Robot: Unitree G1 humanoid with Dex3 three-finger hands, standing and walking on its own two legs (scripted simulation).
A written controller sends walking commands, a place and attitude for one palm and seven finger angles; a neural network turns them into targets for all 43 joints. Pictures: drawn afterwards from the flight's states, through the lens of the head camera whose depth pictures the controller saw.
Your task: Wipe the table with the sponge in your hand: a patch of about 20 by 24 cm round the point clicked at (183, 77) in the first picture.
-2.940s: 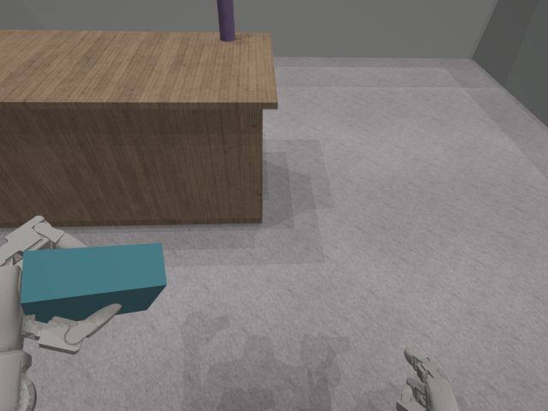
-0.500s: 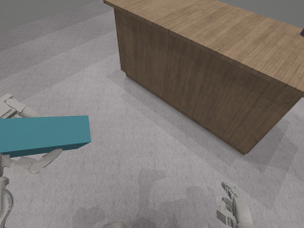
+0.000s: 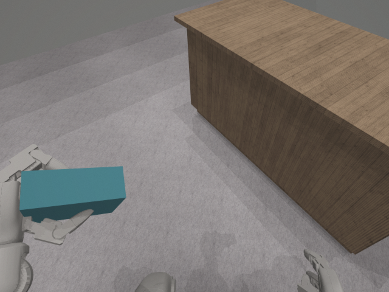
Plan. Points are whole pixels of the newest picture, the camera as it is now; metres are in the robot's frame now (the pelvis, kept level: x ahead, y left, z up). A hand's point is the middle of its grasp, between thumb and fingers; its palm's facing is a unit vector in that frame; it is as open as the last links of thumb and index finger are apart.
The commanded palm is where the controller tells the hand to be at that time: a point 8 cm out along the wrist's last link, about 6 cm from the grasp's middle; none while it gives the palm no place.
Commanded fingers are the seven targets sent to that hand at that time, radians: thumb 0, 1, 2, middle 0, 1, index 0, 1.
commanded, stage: walk to a spot facing it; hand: left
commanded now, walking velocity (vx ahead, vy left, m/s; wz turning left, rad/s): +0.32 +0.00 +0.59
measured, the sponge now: (90, 194) +0.24 +0.18 +0.14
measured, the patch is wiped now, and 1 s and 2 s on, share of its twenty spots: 0.00 0.00 0.00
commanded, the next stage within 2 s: none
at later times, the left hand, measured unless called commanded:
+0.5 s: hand (23, 147) +0.28 +0.27 +0.21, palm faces +0.55 -0.70 -0.46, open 9.4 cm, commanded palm +0.22 +0.31 +0.18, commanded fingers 0.00 0.10 1.30 -1.20 -1.60 -1.20 -1.60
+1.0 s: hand (35, 144) +0.29 +0.26 +0.20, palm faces +0.69 -0.49 -0.53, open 9.4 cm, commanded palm +0.21 +0.28 +0.18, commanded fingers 0.00 0.10 1.30 -1.20 -1.60 -1.20 -1.60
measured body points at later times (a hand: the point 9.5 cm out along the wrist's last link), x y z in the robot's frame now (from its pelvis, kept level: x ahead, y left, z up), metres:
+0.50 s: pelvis +0.13 +0.00 +0.00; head +0.15 +0.01 +0.45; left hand +0.24 +0.30 +0.23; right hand +0.33 -0.15 -0.09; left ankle +0.16 +0.12 -0.73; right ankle +0.22 -0.15 -0.67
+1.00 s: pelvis +0.21 -0.05 +0.00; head +0.26 -0.03 +0.45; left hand +0.25 +0.28 +0.23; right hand +0.49 -0.20 -0.08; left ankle +0.16 +0.07 -0.71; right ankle +0.23 -0.14 -0.73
